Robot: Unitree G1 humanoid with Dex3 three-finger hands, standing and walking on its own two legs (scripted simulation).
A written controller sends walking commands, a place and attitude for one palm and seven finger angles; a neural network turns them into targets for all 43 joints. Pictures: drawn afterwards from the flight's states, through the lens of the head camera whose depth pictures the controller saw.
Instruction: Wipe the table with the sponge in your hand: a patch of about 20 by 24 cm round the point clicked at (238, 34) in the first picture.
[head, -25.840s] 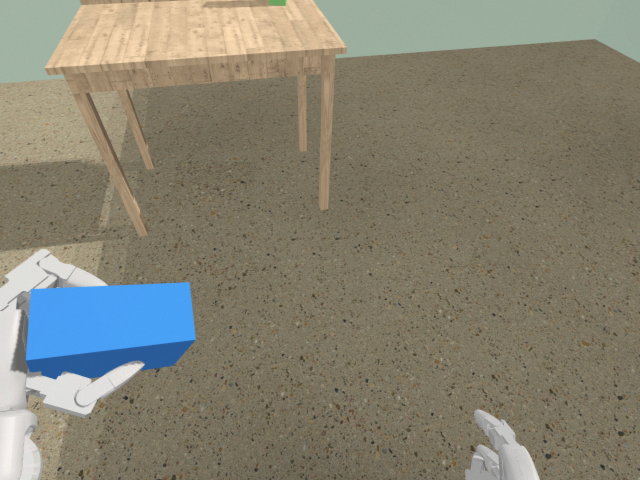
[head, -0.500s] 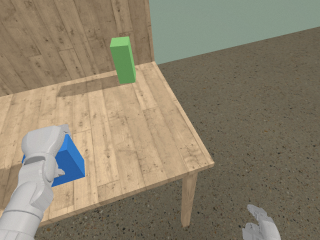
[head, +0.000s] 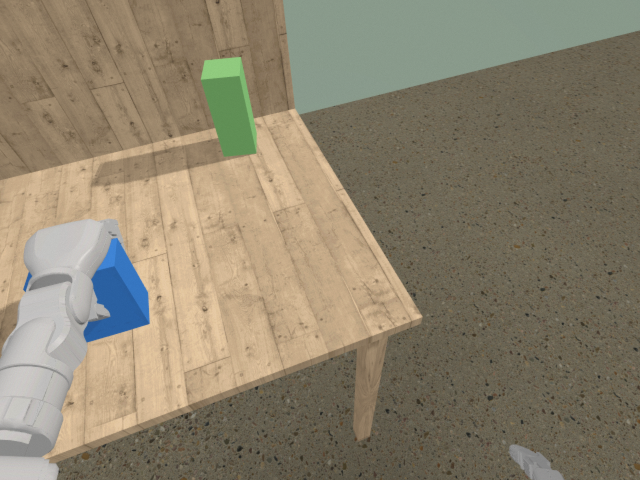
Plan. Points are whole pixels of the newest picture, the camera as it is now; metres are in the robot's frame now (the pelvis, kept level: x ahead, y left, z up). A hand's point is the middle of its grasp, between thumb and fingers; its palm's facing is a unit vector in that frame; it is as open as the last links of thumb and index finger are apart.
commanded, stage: wipe forward along the first lane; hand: left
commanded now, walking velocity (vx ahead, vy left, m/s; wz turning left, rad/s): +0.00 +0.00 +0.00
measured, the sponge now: (101, 302) +0.32 +0.35 +0.02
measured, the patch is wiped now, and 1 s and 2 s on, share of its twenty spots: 0.50 0.65 0.80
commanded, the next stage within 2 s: slide across to the middle lane in 0.56 s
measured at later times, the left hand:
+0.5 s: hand (84, 245) +0.39 +0.38 +0.07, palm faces -0.13 +0.00 -0.99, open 10.0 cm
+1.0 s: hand (110, 226) +0.42 +0.35 +0.07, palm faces -0.08 +0.00 -1.00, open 10.1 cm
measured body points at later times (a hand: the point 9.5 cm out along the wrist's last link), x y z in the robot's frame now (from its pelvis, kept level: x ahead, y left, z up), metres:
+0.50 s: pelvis +0.01 +0.02 +0.00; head +0.06 +0.01 +0.45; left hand +0.39 +0.37 +0.12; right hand +0.11 -0.25 -0.13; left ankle -0.03 +0.10 -0.74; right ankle +0.02 -0.09 -0.74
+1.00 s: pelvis +0.02 +0.03 +0.00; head +0.07 +0.02 +0.45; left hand +0.42 +0.35 +0.13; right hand +0.12 -0.23 -0.14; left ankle -0.03 +0.10 -0.74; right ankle +0.02 -0.09 -0.74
